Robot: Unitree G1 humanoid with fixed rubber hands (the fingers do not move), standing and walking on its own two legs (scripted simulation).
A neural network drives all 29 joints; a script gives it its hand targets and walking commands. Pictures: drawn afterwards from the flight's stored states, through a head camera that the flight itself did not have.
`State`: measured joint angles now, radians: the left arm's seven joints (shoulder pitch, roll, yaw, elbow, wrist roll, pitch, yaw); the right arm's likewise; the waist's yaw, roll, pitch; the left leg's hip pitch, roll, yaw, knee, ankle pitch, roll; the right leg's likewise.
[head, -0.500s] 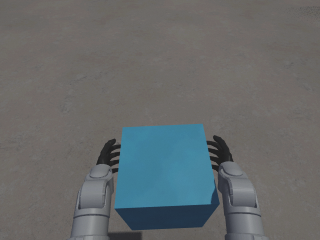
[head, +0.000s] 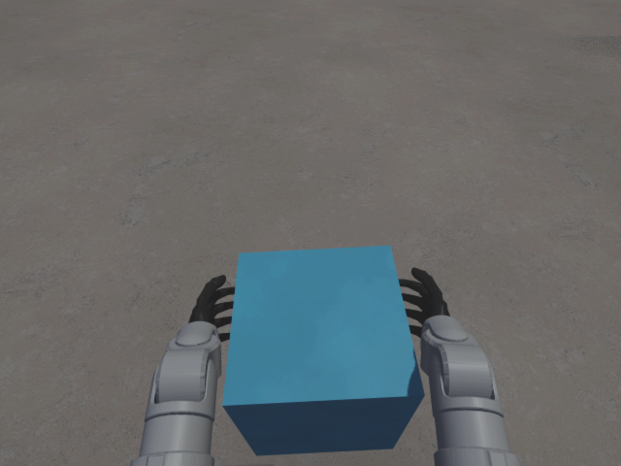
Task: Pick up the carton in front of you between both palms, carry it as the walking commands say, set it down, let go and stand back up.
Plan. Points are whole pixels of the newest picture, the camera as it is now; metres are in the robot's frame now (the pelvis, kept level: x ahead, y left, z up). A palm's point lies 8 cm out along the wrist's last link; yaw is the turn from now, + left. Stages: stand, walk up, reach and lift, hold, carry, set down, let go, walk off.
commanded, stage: carry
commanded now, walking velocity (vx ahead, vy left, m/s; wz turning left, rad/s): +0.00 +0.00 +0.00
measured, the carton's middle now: (319, 356) +0.29 +0.00 -0.04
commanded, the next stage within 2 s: hold in 1.20 s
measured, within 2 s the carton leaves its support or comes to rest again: neither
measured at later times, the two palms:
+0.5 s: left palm (205, 355) +0.25 +0.14 +0.04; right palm (448, 349) +0.25 -0.16 +0.05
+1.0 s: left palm (206, 364) +0.23 +0.14 +0.04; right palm (453, 356) +0.24 -0.16 +0.05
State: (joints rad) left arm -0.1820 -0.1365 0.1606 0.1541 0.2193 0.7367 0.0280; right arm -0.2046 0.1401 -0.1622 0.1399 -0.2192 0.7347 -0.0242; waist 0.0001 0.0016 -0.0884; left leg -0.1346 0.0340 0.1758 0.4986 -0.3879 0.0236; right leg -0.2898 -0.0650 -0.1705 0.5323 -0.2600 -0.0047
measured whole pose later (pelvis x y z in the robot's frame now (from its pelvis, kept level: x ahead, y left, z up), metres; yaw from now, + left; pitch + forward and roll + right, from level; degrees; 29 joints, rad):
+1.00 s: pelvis -0.05 -0.01 +0.00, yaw +0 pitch +1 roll +0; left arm -0.21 -0.14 0.18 0.18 0.23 0.74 0.02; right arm -0.23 0.14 -0.17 0.17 -0.24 0.74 -0.02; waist 0.00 0.00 -0.09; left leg -0.21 0.04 0.17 0.51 -0.32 0.02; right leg -0.34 -0.06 -0.18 0.49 -0.17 -0.04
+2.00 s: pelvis -0.10 -0.02 -0.06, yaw +9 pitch +17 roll +1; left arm -0.61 -0.16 0.49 0.59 0.32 0.21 0.02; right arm -0.67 0.13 -0.45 0.59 -0.38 0.22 0.03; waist -0.01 0.03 0.12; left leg -0.86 -0.05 -0.01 0.94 -0.37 0.02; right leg -0.93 0.01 -0.01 0.88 -0.24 -0.02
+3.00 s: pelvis -0.13 -0.03 -0.31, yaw +13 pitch +44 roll +4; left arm -1.09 -0.01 0.43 0.75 0.10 0.23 0.16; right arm -1.16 -0.14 -0.38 0.80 -0.16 0.25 -0.02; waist -0.06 0.05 -0.01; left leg -2.07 -0.09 0.05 1.92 -0.62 0.00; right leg -2.19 -0.01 0.02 1.87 -0.45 -0.03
